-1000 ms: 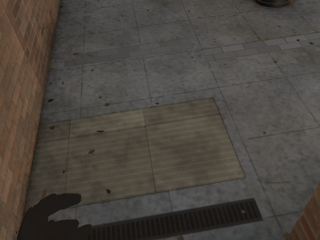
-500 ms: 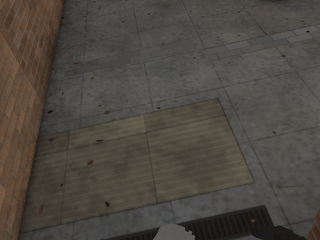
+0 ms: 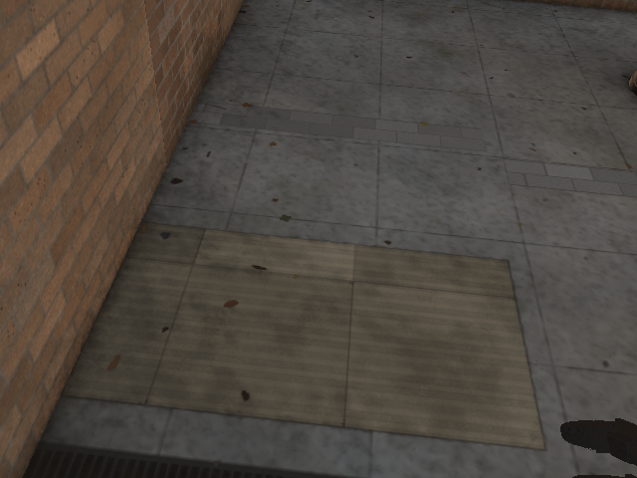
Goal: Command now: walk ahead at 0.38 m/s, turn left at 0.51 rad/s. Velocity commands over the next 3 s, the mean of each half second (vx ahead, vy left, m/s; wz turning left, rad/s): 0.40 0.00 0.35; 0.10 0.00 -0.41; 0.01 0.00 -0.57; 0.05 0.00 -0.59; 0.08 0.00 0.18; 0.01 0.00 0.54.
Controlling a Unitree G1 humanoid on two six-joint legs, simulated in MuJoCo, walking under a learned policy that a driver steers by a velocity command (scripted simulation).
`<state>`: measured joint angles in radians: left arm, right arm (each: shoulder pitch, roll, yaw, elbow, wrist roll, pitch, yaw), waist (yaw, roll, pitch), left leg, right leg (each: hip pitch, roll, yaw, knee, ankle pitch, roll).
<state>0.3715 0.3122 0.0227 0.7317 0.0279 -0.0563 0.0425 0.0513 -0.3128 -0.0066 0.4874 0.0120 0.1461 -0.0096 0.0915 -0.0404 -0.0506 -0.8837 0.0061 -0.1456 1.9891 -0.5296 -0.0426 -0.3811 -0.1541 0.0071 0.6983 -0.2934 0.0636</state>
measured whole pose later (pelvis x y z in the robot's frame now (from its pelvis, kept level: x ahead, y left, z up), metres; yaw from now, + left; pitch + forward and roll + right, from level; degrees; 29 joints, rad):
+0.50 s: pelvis +0.27 +0.08 -0.05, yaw +9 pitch +3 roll +7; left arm 0.14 0.27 0.01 0.77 0.03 -0.10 -0.03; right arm 0.50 -0.34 -0.07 0.92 -0.04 -0.04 -0.09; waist -0.05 -0.11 -0.03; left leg -0.37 -0.16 0.04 1.81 -0.88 0.07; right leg -0.21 -0.09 0.02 0.07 0.57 -0.04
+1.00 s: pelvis +0.56 +0.17 -0.39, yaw -5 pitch -1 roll -1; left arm 0.31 0.20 0.05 0.91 0.06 0.06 0.03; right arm 0.26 -0.16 -0.02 0.93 -0.01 -0.05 -0.02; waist 0.11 -0.06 0.03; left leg -0.32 -0.02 0.10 0.57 -0.23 0.09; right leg -0.82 0.09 -0.01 2.10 -0.64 -0.02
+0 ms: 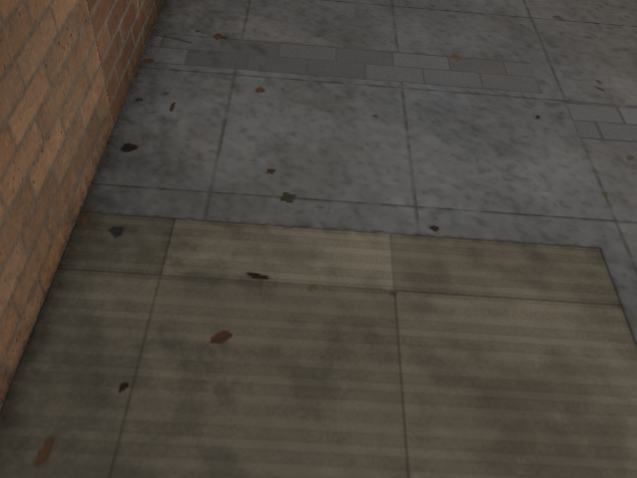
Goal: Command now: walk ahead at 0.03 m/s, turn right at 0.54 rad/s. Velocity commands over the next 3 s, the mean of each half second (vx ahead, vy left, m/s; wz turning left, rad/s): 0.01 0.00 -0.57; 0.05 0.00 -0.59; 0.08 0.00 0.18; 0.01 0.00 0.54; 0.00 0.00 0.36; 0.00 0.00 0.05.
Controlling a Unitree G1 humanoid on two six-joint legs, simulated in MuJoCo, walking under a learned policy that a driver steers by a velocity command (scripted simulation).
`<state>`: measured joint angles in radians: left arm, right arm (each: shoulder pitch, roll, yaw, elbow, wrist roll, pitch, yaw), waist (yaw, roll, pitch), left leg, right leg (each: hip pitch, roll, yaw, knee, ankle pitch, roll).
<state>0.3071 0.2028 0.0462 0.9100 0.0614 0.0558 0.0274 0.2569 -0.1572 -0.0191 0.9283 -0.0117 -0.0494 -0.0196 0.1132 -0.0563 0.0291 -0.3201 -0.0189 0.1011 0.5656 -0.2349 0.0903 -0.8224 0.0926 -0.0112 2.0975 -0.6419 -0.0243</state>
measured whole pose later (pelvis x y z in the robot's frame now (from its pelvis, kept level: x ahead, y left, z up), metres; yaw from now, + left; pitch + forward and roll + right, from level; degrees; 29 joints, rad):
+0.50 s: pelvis +0.08 +0.02 -0.01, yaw -19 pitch +1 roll +0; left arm 0.09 0.20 0.01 0.68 0.01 0.04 0.00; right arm 0.35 -0.23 -0.04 0.77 -0.03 0.04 -0.02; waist -0.08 0.03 0.02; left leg -0.51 0.02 0.05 1.14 -0.49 -0.01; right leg -0.38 0.05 0.00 0.63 -0.28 -0.06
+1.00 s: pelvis +0.15 +0.08 +0.01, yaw -38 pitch +2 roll -2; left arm 0.23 0.31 0.09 0.72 0.06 0.05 -0.05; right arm 0.32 -0.22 -0.04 0.75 -0.02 -0.02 -0.02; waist -0.02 -0.06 -0.03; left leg -0.25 0.03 0.09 0.48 -0.26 0.04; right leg -0.64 0.09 0.08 1.18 -0.23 -0.02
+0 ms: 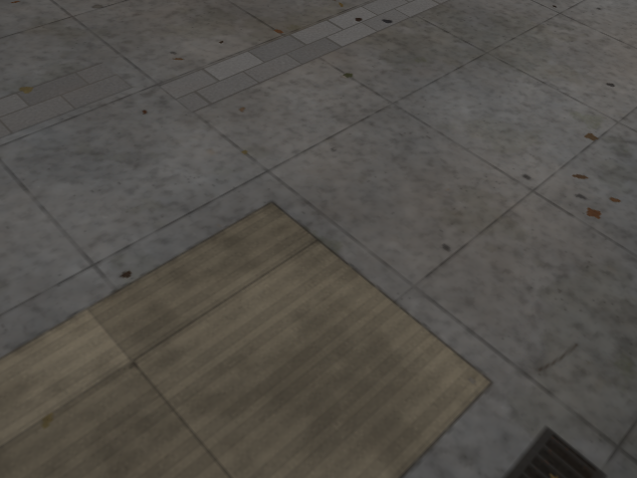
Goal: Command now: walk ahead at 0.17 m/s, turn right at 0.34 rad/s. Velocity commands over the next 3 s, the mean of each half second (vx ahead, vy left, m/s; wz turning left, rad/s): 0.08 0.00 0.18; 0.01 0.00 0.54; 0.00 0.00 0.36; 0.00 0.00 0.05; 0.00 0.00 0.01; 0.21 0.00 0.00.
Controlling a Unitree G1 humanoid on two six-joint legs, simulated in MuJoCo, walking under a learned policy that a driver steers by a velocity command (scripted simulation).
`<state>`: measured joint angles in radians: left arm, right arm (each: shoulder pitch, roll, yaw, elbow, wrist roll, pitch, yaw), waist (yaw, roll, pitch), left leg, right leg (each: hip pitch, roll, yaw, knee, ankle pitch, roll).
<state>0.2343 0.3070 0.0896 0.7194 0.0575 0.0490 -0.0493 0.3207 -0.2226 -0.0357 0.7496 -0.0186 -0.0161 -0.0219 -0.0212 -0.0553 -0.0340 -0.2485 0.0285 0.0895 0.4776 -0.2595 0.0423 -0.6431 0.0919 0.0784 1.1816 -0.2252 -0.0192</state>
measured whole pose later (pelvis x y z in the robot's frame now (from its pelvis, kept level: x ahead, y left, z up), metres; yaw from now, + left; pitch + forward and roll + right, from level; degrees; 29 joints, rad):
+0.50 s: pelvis +0.05 -0.01 -0.01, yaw +10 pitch +1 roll -1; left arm 0.23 0.21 0.03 0.83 0.02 0.00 0.05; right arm 0.27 -0.23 -0.05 0.83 -0.01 0.04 0.03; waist -0.03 0.02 0.04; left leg -0.49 0.01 0.00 0.92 -0.37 0.01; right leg -0.24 -0.03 -0.15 0.49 -0.26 -0.02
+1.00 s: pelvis +0.05 +0.03 +0.00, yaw +27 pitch +1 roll -2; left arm 0.12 0.27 0.04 0.81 0.03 0.05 0.02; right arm 0.30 -0.26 -0.06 0.78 -0.01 0.02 0.01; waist -0.04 -0.01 0.04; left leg -0.28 -0.13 -0.17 0.48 -0.19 0.08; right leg -0.52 0.02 0.07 0.89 -0.26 0.03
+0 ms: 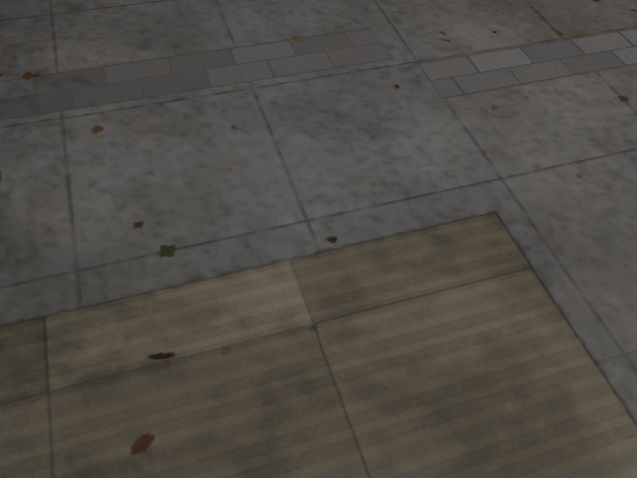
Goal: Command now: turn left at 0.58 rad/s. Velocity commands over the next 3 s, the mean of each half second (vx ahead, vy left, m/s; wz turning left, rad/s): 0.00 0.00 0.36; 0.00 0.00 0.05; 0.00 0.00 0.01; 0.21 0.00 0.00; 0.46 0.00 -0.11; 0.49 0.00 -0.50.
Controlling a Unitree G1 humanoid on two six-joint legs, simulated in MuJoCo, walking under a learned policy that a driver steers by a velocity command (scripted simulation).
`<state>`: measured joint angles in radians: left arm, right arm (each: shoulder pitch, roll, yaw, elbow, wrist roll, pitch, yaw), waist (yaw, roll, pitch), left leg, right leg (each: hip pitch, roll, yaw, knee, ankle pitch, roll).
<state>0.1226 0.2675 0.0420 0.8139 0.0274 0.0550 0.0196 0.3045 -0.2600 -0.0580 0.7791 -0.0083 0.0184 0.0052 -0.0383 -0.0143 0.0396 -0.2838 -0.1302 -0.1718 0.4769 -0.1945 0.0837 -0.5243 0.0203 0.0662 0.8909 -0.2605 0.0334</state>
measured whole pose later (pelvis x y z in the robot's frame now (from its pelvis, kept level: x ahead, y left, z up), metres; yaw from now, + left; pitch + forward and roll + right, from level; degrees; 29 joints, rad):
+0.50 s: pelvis +0.01 -0.04 +0.00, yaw +10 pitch -1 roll +0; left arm 0.23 0.22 0.02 0.90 0.02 0.01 0.00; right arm 0.19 -0.27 -0.05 0.90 -0.01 0.06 0.03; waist 0.02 0.03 0.06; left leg -0.21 -0.05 -0.09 0.56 -0.33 0.00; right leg -0.23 0.04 0.01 0.49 -0.25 -0.04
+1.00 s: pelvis +0.00 -0.02 +0.00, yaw +10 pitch -3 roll +0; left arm 0.24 0.20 0.02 1.11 0.02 0.01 0.01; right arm 0.22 -0.20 -0.02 1.12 -0.02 0.00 -0.01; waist 0.01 0.00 0.05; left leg -0.11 -0.06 -0.07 0.43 -0.27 0.04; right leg -0.16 0.01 0.02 0.43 -0.22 0.00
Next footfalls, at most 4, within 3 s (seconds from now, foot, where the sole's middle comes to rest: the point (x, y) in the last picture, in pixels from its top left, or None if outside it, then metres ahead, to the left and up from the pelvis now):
0.18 right None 0.07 -0.13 -0.78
0.52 left None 0.01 0.08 -0.78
2.36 right None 0.41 0.02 -0.78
2.88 left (217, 365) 0.72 0.20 -0.78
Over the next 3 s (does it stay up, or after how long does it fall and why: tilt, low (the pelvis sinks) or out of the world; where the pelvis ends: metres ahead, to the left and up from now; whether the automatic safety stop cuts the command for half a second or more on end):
stays up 0.61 0.11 -0.01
